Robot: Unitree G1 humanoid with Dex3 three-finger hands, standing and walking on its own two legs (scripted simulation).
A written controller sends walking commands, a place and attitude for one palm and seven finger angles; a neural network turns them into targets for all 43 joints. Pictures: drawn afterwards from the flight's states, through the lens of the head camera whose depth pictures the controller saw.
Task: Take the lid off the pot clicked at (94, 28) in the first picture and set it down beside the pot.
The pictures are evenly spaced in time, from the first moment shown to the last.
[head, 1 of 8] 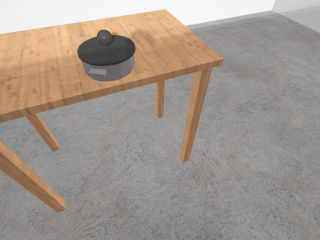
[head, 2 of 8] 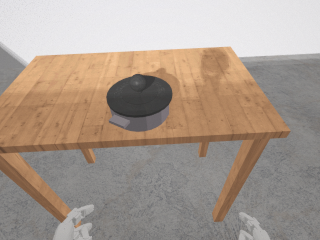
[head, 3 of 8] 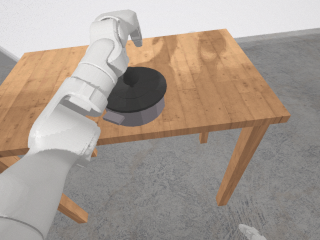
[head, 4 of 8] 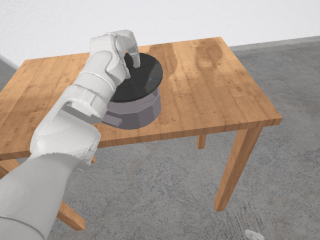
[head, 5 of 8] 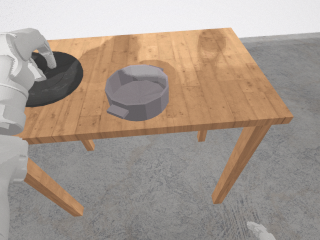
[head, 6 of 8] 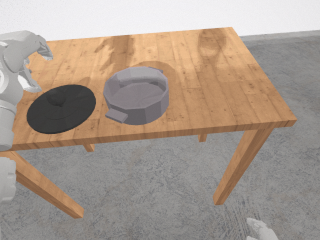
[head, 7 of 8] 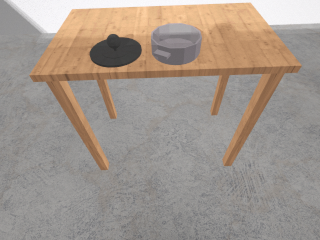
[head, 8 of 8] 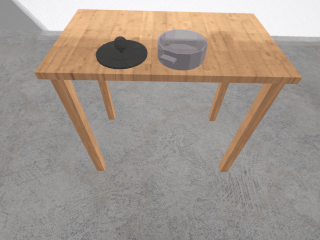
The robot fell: no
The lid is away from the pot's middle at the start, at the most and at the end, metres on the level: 0.00 0.25 0.23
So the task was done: yes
